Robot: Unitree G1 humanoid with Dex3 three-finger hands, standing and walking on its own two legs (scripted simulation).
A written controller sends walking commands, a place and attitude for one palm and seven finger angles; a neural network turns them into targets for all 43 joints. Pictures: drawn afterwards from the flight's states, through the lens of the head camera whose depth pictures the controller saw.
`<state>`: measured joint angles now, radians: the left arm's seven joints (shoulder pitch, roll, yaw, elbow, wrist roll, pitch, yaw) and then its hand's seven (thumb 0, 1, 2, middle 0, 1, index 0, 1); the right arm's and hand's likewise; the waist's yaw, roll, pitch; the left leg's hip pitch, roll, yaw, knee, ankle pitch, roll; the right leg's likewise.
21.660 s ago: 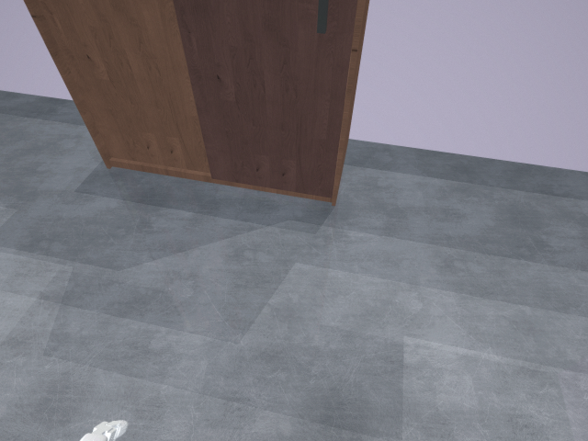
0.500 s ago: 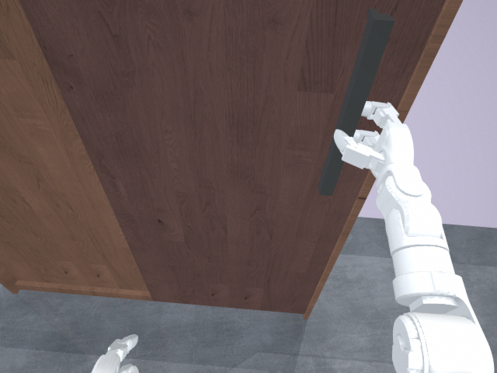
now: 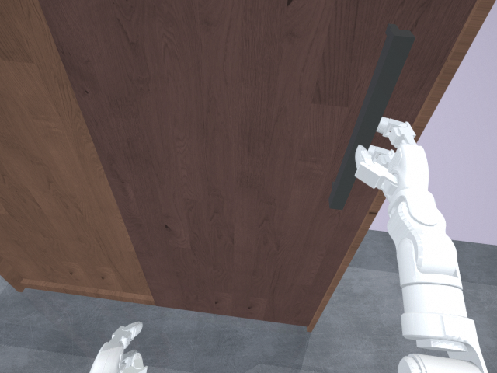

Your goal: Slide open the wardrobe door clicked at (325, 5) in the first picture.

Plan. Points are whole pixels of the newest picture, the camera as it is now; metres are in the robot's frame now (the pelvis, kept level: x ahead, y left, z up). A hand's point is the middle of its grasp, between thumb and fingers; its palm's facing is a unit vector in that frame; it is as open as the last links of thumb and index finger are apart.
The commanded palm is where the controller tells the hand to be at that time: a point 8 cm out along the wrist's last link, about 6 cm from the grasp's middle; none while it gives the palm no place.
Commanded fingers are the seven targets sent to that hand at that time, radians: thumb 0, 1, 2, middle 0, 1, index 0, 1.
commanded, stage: tug the door sideways, standing still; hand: right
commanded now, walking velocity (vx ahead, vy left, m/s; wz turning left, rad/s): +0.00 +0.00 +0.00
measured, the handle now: (359, 131) +0.47 -0.13 +0.20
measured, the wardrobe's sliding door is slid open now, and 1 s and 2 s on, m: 0.00 0.07 0.21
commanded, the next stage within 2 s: step sideways, sliding the door along in 0.64 s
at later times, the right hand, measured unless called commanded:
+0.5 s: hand (357, 163) +0.39 -0.12 +0.19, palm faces +0.11 +0.99 -0.02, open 7.4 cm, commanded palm +0.37 -0.12 +0.19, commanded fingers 0.00 -0.90 -0.90 0.45 1.40 0.45 1.40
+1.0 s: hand (323, 162) +0.40 -0.07 +0.18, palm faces +0.02 +0.99 -0.14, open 7.7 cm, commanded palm +0.38 -0.11 +0.19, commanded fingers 0.00 -0.90 -0.90 0.45 1.40 0.45 1.40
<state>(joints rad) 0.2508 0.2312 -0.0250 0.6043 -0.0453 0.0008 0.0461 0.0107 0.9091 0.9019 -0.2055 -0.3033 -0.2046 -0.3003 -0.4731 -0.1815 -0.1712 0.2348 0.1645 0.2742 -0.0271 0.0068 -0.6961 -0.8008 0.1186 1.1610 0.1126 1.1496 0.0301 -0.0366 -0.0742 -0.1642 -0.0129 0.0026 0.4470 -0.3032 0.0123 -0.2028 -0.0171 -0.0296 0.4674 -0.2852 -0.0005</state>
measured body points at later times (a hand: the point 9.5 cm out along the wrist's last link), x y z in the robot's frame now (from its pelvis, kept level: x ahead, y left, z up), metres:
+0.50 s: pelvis -0.01 +0.00 +0.00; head -0.02 +0.02 +0.45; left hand +0.14 +0.22 -0.11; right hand +0.38 -0.17 +0.19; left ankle -0.05 +0.11 -0.74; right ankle -0.03 -0.12 -0.74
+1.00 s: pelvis -0.03 +0.03 -0.01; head -0.01 +0.05 +0.43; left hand +0.09 +0.25 -0.14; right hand +0.39 -0.12 +0.19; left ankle -0.04 +0.12 -0.73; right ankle -0.03 -0.12 -0.74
